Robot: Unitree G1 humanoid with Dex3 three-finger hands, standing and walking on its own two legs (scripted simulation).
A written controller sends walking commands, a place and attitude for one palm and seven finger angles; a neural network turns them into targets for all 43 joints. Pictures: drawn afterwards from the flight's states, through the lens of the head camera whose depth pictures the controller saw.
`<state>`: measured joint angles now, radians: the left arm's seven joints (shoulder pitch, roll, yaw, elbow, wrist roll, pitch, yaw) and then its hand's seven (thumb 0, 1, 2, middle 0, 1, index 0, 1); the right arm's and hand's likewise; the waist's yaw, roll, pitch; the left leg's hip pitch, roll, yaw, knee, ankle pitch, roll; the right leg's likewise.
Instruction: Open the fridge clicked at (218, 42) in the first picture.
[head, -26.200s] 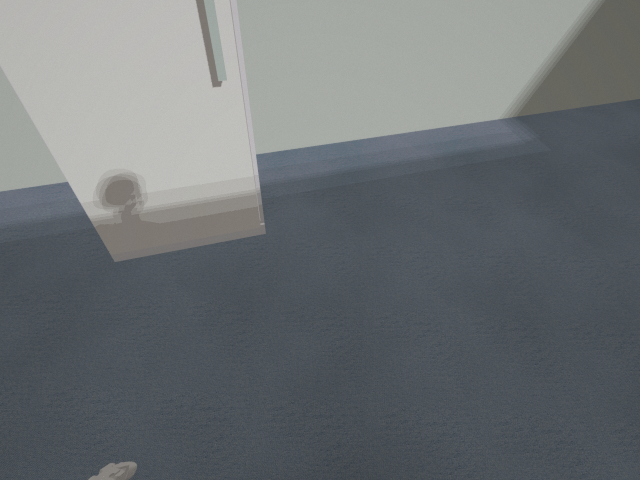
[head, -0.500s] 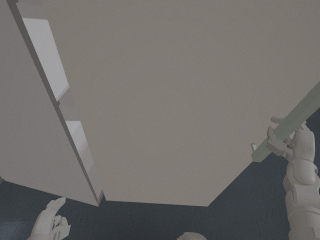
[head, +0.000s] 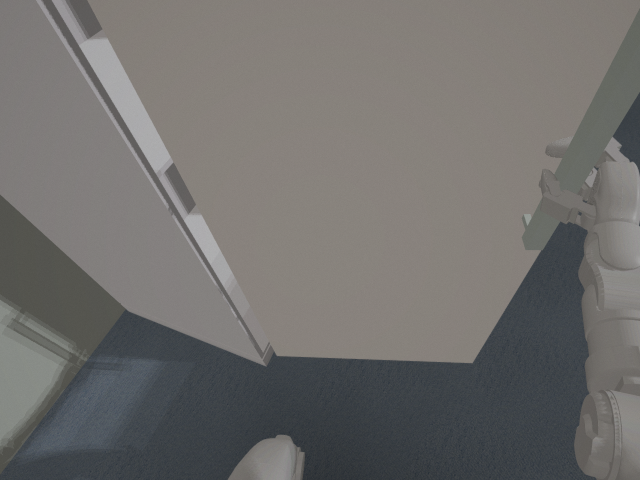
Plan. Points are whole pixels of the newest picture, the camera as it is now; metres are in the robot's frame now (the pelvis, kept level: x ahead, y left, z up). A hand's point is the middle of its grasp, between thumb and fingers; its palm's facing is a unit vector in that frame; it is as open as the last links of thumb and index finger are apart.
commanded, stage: stop walking and hold the door back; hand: right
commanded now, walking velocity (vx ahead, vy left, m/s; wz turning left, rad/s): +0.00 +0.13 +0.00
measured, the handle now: (593, 111) +0.50 -0.25 +0.18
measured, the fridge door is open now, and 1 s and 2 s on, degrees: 72 73 70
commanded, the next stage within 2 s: loosen the grip on the handle in 1.04 s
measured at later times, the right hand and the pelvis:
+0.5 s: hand (555, 196) +0.45 -0.24 +0.09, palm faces +0.23 +0.96 -0.17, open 6.1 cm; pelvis +0.02 -0.01 -0.02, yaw +4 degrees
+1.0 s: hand (550, 202) +0.44 -0.23 +0.09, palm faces +0.27 +0.93 -0.23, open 5.7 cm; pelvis +0.00 +0.02 -0.02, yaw +4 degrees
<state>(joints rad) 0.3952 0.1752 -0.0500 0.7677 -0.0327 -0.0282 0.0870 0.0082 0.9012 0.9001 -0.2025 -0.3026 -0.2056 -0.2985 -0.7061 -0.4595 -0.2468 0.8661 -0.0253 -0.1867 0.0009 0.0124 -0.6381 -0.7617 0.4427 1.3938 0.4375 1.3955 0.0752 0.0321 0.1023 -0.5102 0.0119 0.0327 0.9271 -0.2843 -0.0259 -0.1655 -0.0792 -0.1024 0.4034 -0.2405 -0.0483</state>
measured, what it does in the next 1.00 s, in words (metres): steps on the spot: left foot, then right foot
